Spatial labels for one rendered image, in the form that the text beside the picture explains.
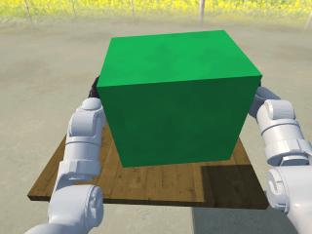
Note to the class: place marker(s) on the carton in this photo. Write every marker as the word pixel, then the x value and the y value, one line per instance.
pixel 176 98

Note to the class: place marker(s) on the right robot upper arm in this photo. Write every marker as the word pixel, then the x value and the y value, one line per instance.
pixel 289 190

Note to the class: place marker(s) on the right robot forearm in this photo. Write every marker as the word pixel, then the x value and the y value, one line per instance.
pixel 284 142

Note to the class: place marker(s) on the left robot hand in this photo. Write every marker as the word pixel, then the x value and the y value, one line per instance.
pixel 94 91

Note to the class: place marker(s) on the table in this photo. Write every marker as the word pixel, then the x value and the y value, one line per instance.
pixel 225 184

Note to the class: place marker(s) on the left robot upper arm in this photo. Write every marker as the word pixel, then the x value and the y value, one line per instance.
pixel 75 209

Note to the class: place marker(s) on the left robot forearm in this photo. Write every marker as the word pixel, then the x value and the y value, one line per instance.
pixel 82 146

